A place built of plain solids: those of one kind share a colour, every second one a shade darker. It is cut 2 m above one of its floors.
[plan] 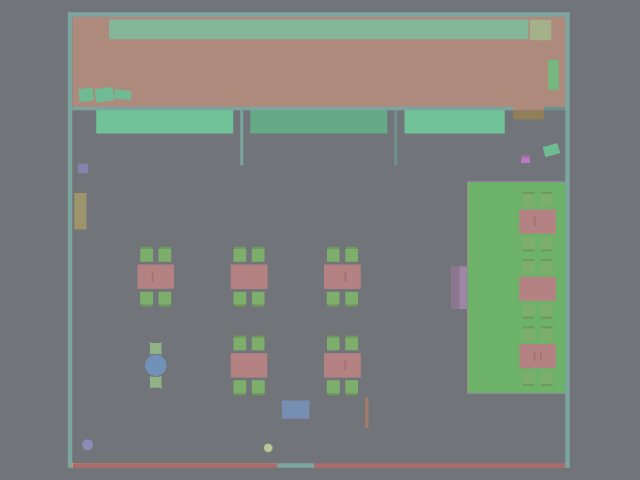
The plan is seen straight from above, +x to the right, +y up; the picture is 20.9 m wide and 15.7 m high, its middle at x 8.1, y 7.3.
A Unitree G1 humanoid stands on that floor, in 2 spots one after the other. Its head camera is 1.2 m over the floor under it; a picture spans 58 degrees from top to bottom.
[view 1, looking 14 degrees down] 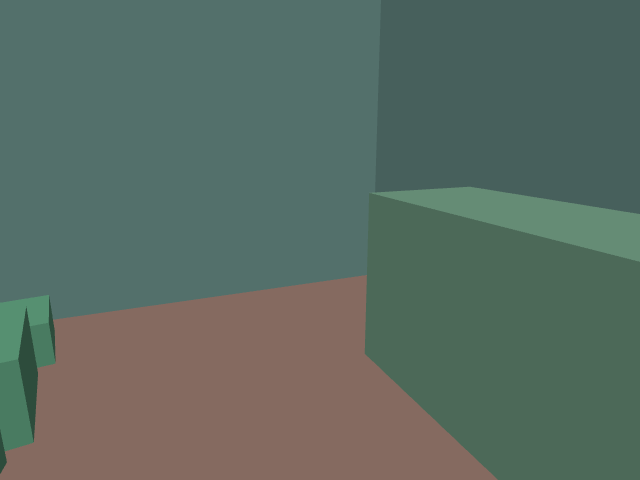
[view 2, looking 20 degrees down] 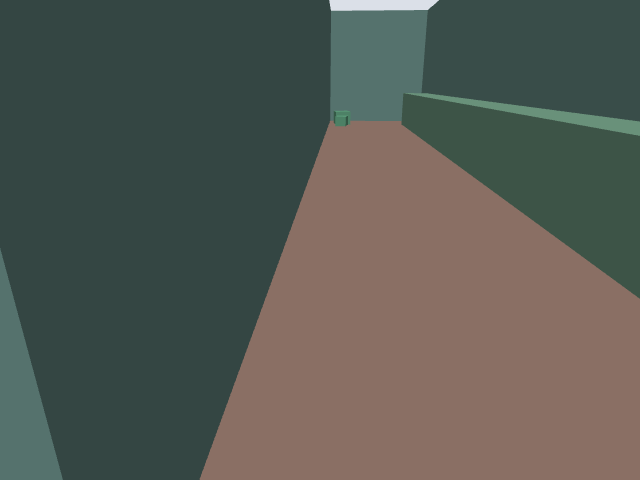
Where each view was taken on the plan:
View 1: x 3.12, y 12.78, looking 157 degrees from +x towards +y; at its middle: wall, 3.50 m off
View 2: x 14.92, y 12.10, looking -177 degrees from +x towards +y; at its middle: zone_back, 3.51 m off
